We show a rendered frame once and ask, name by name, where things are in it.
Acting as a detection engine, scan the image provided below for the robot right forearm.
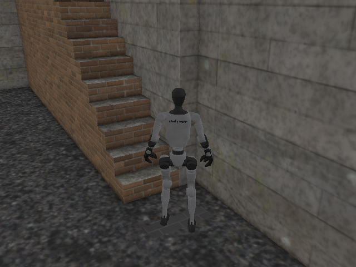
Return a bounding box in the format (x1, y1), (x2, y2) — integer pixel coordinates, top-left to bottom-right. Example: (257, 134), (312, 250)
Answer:
(200, 134), (212, 156)

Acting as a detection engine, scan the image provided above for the left robot hand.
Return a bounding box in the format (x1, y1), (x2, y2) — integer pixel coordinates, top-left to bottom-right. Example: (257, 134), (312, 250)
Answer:
(144, 152), (157, 163)

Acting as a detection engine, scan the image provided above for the robot right thigh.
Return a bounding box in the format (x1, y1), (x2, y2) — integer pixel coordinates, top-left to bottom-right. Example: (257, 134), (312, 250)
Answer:
(186, 156), (197, 197)

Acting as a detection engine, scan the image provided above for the robot right foot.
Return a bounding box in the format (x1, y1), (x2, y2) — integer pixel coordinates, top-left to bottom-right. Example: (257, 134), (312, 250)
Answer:
(188, 218), (196, 233)

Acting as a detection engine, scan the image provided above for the robot left upper arm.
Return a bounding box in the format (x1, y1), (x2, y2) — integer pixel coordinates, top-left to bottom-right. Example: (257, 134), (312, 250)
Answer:
(150, 112), (167, 142)

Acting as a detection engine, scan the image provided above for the robot right upper arm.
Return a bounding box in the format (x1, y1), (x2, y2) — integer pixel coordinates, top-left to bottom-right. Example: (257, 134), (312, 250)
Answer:
(190, 112), (206, 143)

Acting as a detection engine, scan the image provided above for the robot left forearm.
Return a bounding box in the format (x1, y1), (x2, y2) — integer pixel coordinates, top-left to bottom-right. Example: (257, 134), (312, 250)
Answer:
(146, 134), (156, 154)

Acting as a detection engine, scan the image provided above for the right robot hand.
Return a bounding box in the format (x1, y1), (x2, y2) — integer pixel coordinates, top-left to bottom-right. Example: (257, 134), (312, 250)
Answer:
(200, 155), (213, 167)

